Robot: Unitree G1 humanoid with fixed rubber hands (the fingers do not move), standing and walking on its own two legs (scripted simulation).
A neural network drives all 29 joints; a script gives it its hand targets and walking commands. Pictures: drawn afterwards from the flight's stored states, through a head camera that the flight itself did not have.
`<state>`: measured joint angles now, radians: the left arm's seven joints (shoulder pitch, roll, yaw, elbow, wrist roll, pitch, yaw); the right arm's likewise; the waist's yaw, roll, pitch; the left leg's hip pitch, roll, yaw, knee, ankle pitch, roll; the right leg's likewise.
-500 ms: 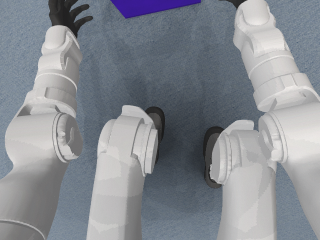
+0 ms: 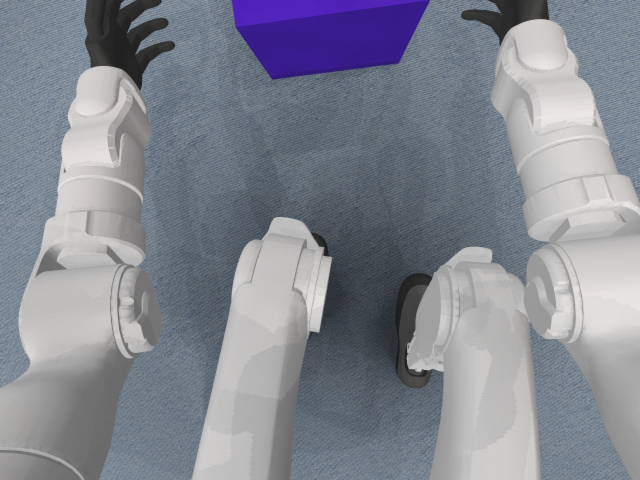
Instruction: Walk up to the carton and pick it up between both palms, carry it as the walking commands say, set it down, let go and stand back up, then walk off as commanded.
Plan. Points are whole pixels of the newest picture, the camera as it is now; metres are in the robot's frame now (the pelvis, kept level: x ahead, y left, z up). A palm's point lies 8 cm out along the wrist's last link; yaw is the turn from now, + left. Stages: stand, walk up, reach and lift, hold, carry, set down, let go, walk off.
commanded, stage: set down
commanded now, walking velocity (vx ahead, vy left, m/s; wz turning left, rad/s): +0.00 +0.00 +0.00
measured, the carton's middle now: out of the picture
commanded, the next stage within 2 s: let go in 1.00 s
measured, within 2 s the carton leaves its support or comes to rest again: neither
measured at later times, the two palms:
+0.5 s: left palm out of the picture +0.45 +0.32 +0.03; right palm out of the picture +0.55 -0.08 +0.01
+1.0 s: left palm out of the picture +0.45 +0.32 +0.16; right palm out of the picture +0.55 -0.08 +0.16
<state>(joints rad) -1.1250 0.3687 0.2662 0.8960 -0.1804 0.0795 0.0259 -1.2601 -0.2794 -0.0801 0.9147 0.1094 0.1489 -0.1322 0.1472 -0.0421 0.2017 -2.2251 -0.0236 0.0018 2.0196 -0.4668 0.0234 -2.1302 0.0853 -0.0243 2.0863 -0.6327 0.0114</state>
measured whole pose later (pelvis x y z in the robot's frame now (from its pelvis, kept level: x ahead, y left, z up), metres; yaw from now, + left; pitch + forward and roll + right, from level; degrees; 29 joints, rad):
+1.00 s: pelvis +0.05 +0.01 +0.25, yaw +1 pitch +42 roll -2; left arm -0.83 0.25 0.39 0.82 -0.02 0.08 -0.08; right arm -0.94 -0.18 -0.23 0.85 -0.05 0.14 -0.04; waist 0.13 -0.04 -0.12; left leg -1.50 -0.04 -0.02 1.03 -0.27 0.04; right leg -1.42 0.07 0.05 1.07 -0.38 0.02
